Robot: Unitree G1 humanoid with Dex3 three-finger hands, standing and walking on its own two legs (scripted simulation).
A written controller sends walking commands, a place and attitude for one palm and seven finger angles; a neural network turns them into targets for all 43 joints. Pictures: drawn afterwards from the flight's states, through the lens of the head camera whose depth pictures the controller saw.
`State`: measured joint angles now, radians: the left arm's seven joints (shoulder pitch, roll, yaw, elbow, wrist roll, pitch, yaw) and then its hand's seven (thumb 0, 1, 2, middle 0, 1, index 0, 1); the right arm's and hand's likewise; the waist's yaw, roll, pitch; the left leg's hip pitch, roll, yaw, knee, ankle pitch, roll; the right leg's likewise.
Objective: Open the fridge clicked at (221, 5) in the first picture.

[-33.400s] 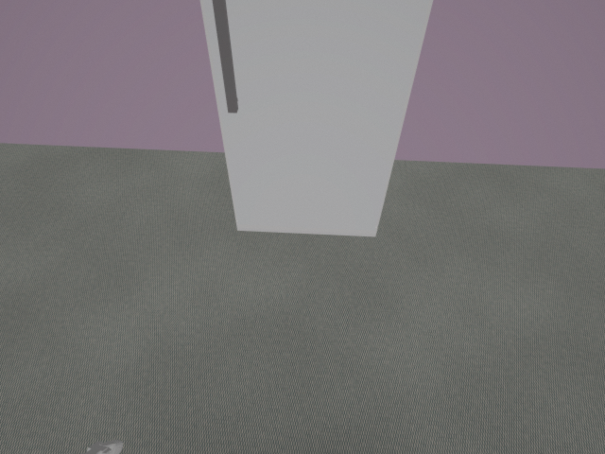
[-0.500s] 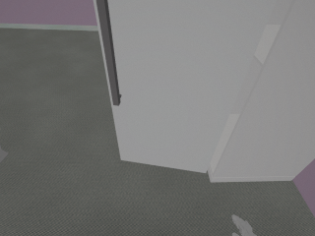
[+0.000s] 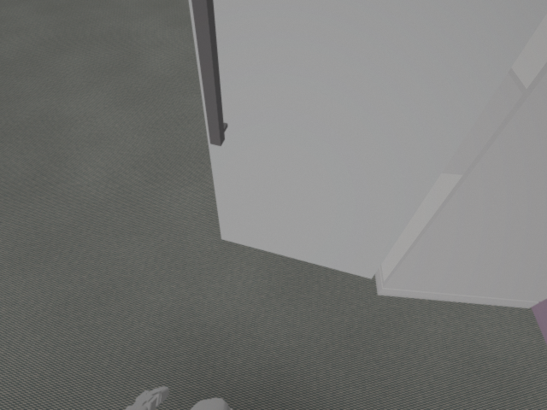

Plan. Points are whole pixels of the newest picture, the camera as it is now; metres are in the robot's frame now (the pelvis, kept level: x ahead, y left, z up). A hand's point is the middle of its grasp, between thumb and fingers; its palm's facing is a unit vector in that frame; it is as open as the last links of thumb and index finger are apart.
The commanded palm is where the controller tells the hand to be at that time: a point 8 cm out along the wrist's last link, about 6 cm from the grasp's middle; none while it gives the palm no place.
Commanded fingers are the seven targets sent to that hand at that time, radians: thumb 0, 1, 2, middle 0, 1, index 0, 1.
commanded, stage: let the arm hang, fingers relaxed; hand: left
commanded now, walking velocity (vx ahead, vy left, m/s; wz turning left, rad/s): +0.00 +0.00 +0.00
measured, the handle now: (211, 36) +0.73 +0.16 +0.16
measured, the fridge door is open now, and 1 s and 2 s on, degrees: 79 79 79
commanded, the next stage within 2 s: look to check the result in 0.74 s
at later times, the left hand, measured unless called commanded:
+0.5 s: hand out of the picture +0.06 +0.20 -0.15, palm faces -0.03 -0.98 -0.20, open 7.3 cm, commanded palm none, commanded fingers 0.00 0.90 0.90 -0.20 -0.30 -0.20 -0.30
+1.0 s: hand out of the picture +0.02 +0.19 -0.15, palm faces -0.03 -0.98 -0.17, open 7.3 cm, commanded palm none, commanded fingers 0.00 0.90 0.90 -0.20 -0.30 -0.20 -0.30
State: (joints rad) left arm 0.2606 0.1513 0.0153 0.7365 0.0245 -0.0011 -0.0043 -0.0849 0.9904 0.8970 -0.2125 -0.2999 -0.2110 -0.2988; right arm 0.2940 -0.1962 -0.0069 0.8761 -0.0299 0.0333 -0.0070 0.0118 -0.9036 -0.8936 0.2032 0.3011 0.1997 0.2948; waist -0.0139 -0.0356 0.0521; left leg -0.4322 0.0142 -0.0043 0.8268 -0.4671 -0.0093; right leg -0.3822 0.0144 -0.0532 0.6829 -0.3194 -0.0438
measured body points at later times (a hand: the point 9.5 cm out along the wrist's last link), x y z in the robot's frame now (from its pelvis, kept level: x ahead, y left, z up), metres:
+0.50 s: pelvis +0.02 +0.02 +0.02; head +0.03 +0.02 +0.47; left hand +0.06 +0.25 -0.13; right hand +0.03 -0.21 -0.13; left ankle -0.01 +0.11 -0.72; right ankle +0.02 -0.10 -0.72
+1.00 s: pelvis +0.02 +0.02 +0.02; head +0.04 +0.02 +0.47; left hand +0.03 +0.24 -0.14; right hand -0.02 -0.18 -0.14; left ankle -0.01 +0.11 -0.72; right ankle +0.02 -0.10 -0.72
